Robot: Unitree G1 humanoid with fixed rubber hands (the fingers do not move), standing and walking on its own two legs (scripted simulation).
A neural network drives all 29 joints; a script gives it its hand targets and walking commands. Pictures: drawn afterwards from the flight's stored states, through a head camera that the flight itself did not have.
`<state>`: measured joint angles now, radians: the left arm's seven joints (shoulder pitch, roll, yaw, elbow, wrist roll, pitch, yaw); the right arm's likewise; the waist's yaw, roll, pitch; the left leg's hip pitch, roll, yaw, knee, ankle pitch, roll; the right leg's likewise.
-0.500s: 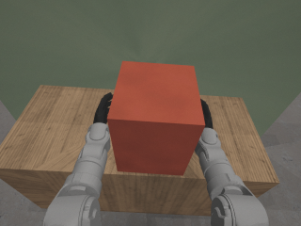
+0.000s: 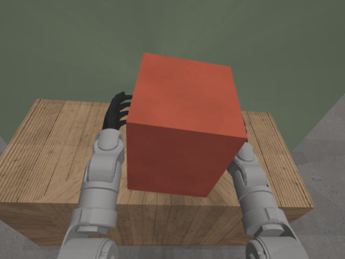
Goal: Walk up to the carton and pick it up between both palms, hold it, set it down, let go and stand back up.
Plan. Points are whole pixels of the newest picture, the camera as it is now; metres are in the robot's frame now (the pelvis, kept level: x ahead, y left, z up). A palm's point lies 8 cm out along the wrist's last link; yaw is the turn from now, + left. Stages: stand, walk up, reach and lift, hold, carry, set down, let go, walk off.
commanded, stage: reach and lift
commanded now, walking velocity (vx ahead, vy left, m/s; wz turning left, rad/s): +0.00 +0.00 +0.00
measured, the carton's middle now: (177, 130) +0.39 -0.02 +0.10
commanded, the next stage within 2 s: hold in 1.20 s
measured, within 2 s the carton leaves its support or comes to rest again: neither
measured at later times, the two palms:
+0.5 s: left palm (107, 124) +0.35 +0.13 +0.15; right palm (240, 145) +0.33 -0.16 +0.11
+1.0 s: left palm (103, 117) +0.35 +0.14 +0.17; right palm (239, 137) +0.34 -0.15 +0.13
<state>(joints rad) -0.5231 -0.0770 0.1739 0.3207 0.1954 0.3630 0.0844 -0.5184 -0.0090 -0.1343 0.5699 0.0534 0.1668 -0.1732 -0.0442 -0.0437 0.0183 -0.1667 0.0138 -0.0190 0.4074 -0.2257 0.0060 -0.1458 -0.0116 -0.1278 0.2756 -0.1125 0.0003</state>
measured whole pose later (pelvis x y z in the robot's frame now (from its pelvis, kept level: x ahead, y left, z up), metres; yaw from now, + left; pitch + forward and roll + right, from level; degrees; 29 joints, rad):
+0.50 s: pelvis +0.00 +0.01 +0.00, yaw -1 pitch -8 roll -2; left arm -0.44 -0.12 0.16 -0.01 0.26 0.62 0.05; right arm -0.43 -0.05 -0.02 0.37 0.16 0.29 -0.21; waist -0.07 -0.04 0.10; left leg -0.04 0.01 0.01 0.43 -0.26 0.03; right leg -0.02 -0.02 -0.10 0.29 -0.13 0.02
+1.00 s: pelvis -0.01 +0.00 +0.00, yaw +0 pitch -8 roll -2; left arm -0.58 -0.09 0.23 0.17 0.29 0.60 0.01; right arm -0.56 -0.02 -0.07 0.52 0.14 0.28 -0.22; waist -0.06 -0.05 0.08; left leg -0.04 0.01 -0.02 0.42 -0.23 0.01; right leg -0.03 -0.02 -0.12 0.30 -0.13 0.01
